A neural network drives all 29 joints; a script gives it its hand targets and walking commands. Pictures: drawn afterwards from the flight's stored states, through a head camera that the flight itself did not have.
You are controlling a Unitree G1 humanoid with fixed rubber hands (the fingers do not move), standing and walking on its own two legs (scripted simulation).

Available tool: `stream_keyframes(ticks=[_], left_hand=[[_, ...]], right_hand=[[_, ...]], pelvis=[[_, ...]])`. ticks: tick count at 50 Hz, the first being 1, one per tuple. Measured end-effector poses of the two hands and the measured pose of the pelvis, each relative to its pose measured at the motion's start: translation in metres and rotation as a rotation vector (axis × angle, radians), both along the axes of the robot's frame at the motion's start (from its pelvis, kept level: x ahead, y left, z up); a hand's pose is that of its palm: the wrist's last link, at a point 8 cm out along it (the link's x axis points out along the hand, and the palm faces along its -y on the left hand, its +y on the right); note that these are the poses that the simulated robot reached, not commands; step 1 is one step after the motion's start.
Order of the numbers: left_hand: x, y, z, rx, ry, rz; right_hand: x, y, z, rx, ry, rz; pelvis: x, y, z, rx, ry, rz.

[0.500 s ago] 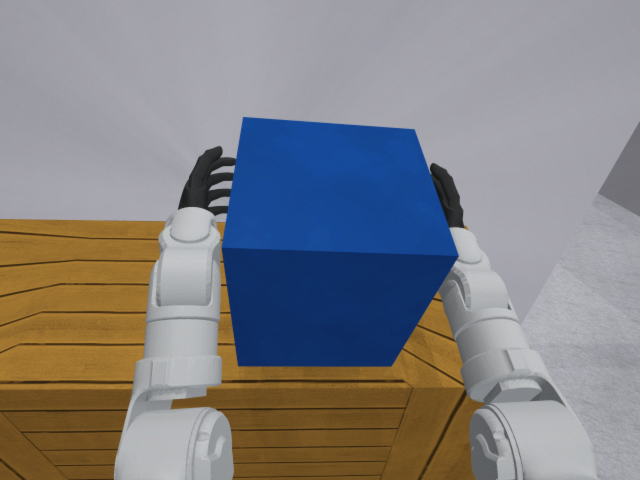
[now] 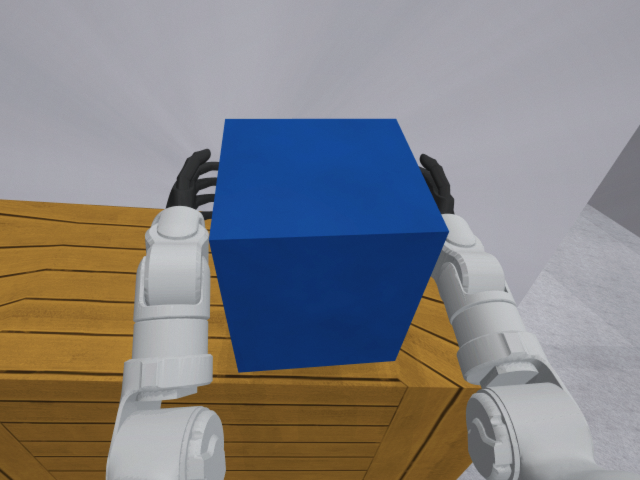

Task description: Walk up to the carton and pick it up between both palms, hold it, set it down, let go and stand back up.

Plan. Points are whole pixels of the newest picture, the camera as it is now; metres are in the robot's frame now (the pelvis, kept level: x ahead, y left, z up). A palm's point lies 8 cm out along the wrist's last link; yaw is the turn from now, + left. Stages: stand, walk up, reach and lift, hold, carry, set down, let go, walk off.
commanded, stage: reach and lift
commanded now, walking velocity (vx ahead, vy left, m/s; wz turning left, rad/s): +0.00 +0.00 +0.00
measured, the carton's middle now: (315, 248) +0.37 +0.00 +0.15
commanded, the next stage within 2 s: hold in 0.32 s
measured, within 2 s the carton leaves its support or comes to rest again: neither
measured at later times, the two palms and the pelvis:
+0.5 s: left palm (170, 188) +0.36 +0.16 +0.24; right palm (442, 174) +0.38 -0.14 +0.26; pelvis +0.00 -0.02 +0.00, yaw +0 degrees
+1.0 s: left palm (182, 195) +0.35 +0.15 +0.23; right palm (454, 198) +0.36 -0.15 +0.24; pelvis -0.01 -0.01 +0.00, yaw -2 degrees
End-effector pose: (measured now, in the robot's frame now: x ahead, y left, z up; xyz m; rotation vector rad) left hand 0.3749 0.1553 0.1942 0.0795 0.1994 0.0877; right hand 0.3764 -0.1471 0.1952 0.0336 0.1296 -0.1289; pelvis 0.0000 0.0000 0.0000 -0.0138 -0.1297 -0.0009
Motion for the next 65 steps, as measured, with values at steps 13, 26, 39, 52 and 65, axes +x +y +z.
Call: stream_keyframes(ticks=[13,26,39,52,65], left_hand=[[-0.003,-0.023,0.021,0.008,-0.002,-0.014],[-0.011,0.010,0.042,-0.062,-0.105,0.036],[-0.015,-0.011,0.046,0.014,-0.094,-0.008],[-0.024,-0.002,0.041,-0.078,-0.045,0.028],[-0.017,-0.005,0.050,-0.024,-0.032,0.021]], right_hand=[[-0.011,-0.022,-0.005,0.039,-0.006,-0.025],[0.000,0.010,0.063,-0.013,-0.107,0.030],[-0.015,-0.011,0.029,0.094,-0.096,-0.012],[-0.015,-0.003,0.047,0.005,-0.042,0.018],[-0.006,-0.006,0.047,0.045,-0.029,0.020]], pelvis=[[-0.004,0.001,0.000,0.008,-0.031,-0.022],[-0.003,-0.016,0.000,0.002,0.010,0.010],[0.001,0.002,0.000,-0.003,-0.010,-0.004],[-0.010,-0.011,0.000,0.010,-0.005,-0.024],[-0.004,-0.015,0.000,0.008,-0.007,0.011]])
